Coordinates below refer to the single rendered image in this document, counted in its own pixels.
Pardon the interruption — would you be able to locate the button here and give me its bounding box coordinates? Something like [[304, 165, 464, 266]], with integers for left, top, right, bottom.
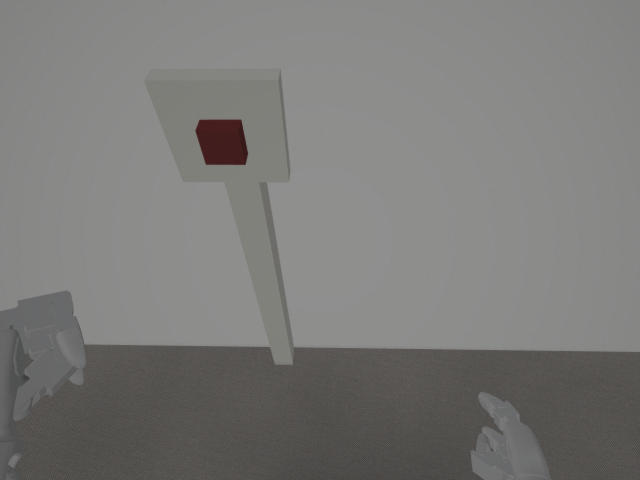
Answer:
[[195, 120, 248, 165]]

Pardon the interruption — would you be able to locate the robot left forearm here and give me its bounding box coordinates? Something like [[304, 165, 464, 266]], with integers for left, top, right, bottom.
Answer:
[[0, 436, 24, 480]]

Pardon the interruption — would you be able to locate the panel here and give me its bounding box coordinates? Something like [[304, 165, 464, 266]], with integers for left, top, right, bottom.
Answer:
[[144, 69, 294, 365]]

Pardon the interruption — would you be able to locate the left robot hand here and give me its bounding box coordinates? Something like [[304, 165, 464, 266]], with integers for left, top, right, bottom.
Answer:
[[0, 290, 86, 436]]

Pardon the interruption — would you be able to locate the right robot hand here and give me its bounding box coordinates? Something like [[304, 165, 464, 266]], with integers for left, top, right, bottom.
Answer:
[[471, 392, 551, 480]]

